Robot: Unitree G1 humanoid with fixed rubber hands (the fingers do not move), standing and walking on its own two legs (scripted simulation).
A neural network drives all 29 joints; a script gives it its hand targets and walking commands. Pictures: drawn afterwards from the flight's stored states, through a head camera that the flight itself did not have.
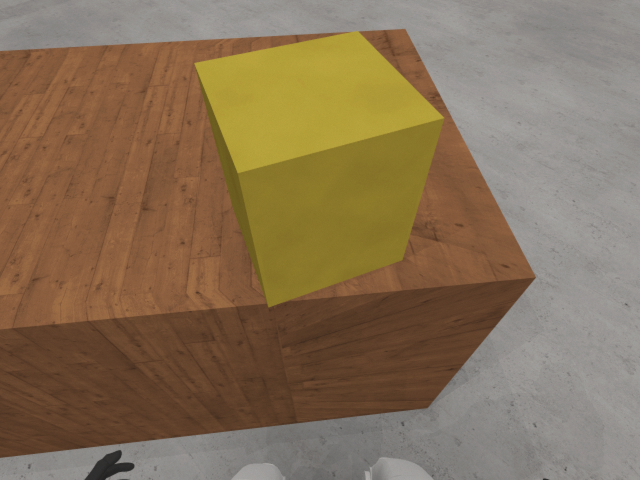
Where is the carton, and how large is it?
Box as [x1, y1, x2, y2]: [194, 31, 443, 307]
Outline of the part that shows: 357,31 194,63 232,206 268,307 401,260 403,256 443,121 443,117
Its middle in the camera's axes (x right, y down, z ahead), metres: -0.01 -0.08 +0.52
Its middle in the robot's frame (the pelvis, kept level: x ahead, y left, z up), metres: +0.47 +0.02 +0.11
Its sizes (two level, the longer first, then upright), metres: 0.210 0.200 0.250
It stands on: a pedestal, 0.72 m high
